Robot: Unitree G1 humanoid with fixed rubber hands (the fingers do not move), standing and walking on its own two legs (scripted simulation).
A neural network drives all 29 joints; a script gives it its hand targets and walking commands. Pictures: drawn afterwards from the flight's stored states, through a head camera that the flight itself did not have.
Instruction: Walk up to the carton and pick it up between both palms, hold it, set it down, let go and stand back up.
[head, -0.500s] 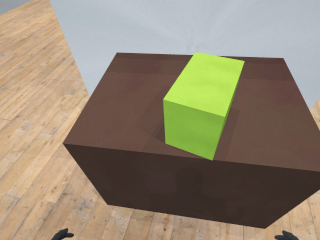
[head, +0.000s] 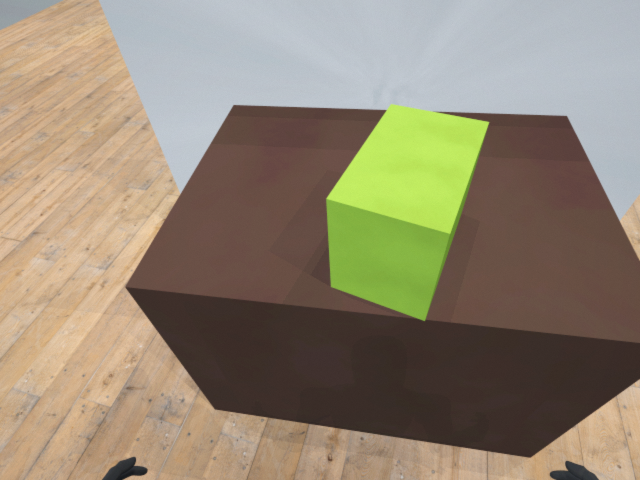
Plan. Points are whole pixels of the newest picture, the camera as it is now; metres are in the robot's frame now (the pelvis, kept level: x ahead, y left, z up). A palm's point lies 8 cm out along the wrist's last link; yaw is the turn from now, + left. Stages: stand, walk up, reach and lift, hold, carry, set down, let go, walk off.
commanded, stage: walk up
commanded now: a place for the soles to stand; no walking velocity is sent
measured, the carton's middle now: (407, 207) +0.55 -0.11 +0.01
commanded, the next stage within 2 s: none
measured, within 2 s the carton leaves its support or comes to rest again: neither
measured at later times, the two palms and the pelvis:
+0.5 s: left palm out of the picture +0.10 +0.30 -0.07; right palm out of the picture +0.11 -0.30 -0.08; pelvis +0.00 +0.00 +0.00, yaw +0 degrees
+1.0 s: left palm out of the picture +0.10 +0.30 -0.07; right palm out of the picture +0.11 -0.30 -0.08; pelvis +0.00 +0.00 +0.00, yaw +0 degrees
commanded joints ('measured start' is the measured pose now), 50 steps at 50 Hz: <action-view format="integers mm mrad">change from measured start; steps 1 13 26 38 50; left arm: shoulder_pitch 13 17 14 27 16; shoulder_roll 219 241 230 227 232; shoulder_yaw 69 74 71 73 77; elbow -54 -57 -60 -51 -60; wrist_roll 8 7 6 7 5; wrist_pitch -32 -35 -33 -36 -31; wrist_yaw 12 15 15 16 14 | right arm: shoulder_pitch -69 -80 -77 -62 -79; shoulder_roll -209 -197 -195 -213 -203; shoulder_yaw -74 -77 -77 -77 -78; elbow -53 -58 -61 -60 -55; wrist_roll -24 -24 -23 -25 -28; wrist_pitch -25 -25 -24 -24 -21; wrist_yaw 6 9 6 8 11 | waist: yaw -29 -31 -34 -25 -28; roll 7 -14 -7 -5 -7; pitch -27 -50 -22 -43 0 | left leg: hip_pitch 172 191 179 196 151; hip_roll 143 115 132 150 125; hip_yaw -127 -100 -119 -133 -123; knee -179 -129 -132 -168 -161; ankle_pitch -108 -61 -30 -48 -129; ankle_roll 75 61 62 72 67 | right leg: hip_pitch -34 -28 -44 -25 -41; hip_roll -33 -57 -53 -32 -53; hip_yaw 76 118 109 68 122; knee -101 -113 -119 -86 -117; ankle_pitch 75 106 107 96 47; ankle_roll -69 -81 -81 -72 -86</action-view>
